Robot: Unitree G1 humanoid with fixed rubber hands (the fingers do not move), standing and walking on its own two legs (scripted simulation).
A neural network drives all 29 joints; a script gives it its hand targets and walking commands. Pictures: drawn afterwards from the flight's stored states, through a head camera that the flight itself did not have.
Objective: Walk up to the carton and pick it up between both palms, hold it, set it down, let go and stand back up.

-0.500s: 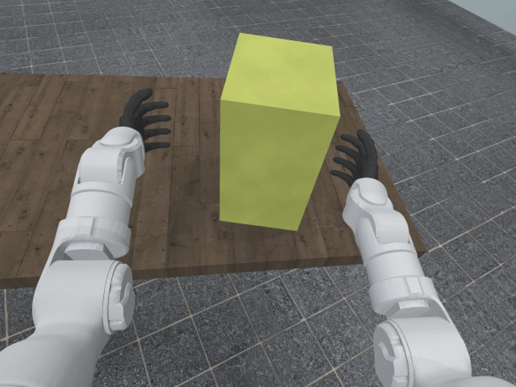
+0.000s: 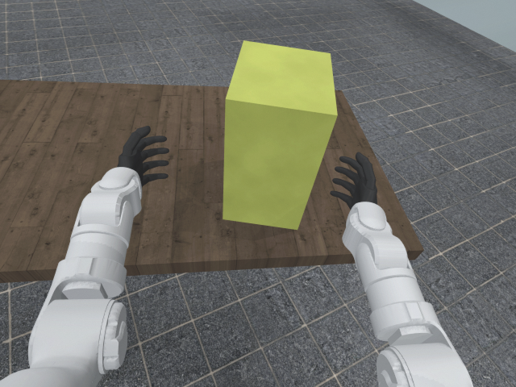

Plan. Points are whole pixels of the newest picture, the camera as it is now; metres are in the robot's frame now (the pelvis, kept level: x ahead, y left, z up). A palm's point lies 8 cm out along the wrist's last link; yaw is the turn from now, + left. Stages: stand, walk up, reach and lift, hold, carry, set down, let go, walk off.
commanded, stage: set down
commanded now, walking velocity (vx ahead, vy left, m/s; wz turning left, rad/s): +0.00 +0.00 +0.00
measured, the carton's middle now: (272, 142) +0.54 -0.04 +0.07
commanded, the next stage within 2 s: none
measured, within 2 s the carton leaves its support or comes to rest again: neither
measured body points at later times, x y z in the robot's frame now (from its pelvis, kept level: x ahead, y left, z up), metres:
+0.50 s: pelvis +0.00 +0.00 +0.00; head +0.03 +0.04 +0.45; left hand +0.33 +0.23 +0.03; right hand +0.31 -0.18 +0.06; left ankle +0.05 +0.09 -0.74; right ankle +0.04 -0.15 -0.74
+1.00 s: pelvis +0.01 +0.00 +0.00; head +0.04 +0.03 +0.45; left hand +0.25 +0.24 -0.03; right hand +0.25 -0.18 +0.01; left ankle +0.05 +0.09 -0.74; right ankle +0.04 -0.15 -0.74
